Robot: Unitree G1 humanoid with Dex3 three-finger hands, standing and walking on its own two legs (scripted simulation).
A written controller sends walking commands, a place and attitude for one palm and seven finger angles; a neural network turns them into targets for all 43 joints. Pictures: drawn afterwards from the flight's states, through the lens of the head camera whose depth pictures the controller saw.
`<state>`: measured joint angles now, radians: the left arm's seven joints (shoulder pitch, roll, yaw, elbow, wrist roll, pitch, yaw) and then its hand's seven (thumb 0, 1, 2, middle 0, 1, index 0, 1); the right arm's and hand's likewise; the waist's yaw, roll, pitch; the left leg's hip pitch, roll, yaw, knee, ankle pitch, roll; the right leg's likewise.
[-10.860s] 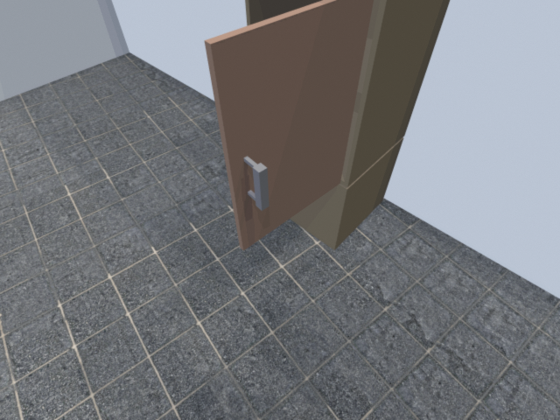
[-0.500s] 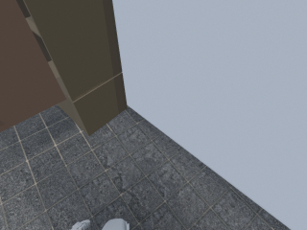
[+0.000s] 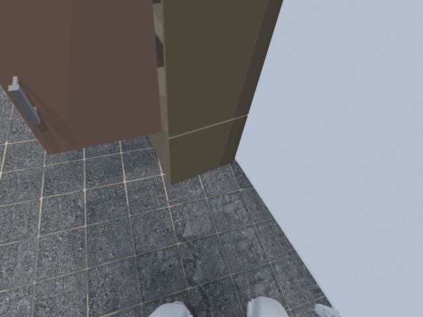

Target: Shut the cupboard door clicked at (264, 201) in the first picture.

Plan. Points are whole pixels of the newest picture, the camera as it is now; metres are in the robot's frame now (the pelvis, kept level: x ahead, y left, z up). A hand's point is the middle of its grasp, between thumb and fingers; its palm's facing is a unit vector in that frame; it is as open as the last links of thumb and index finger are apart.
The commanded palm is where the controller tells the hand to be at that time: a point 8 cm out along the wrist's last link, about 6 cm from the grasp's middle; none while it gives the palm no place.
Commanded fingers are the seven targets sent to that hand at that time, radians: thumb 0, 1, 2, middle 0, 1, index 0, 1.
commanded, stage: turn to face it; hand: left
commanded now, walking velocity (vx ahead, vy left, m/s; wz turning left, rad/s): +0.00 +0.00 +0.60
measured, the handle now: (25, 101) +0.60 +0.57 -0.07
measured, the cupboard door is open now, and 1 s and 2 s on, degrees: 84 84 84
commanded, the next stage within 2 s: take the last steps up to it in 0.64 s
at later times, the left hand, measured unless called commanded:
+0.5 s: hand (134, 313) +0.13 +0.16 -0.15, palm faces +0.20 -0.94 -0.27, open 7.4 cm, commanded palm none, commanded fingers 0.00 0.90 0.90 -0.20 -0.30 -0.20 -0.30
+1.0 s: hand out of the picture -0.08 +0.10 -0.18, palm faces +0.51 -0.84 -0.20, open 7.4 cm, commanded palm none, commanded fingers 0.00 0.90 0.90 -0.20 -0.30 -0.20 -0.30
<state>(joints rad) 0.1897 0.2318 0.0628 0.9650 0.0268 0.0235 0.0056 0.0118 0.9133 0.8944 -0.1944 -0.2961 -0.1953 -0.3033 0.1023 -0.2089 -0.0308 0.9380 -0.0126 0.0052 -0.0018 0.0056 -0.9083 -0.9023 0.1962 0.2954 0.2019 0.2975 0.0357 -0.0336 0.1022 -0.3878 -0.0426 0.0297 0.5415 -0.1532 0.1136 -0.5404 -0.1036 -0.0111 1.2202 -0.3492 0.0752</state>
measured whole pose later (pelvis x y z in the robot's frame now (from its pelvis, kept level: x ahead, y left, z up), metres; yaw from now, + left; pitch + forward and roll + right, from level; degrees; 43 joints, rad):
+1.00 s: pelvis +0.05 -0.05 +0.00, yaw +26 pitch -1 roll +1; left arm 0.38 0.23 0.05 1.06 0.03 0.01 0.00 0.01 0.91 0.89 -0.20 -0.30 -0.20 -0.30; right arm 0.06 -0.20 -0.04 0.95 -0.02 0.00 0.01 0.01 -0.91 -0.90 0.19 0.30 0.20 0.30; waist 0.07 -0.08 0.06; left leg -0.22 -0.04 0.07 0.54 -0.31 0.04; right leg -0.23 -0.11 -0.10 0.75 -0.47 0.02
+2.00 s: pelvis +0.29 +0.10 +0.00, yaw +25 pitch -1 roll +1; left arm 0.32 0.18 0.02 1.12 0.01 0.01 0.04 0.01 0.92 0.89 -0.19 -0.30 -0.20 -0.30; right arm 0.10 -0.15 -0.02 1.03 -0.01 -0.02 -0.03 0.01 -0.92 -0.90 0.19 0.30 0.20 0.30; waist 0.06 -0.08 0.07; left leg -0.31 0.02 0.11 0.54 -0.21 0.03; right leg -0.17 -0.06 -0.06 0.65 -0.50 0.02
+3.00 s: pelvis +0.28 +0.06 +0.00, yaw +24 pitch -2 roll +1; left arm 0.25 0.17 0.00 1.05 0.02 0.00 0.04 0.01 0.91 0.89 -0.20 -0.30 -0.20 -0.30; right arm 0.21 -0.20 -0.01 0.98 -0.01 -0.01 -0.02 0.00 -0.94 -0.90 0.20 0.30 0.20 0.30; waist 0.01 0.05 0.02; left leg -0.20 -0.01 0.08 0.54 -0.31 0.03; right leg -0.19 -0.06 -0.03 0.56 -0.34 0.03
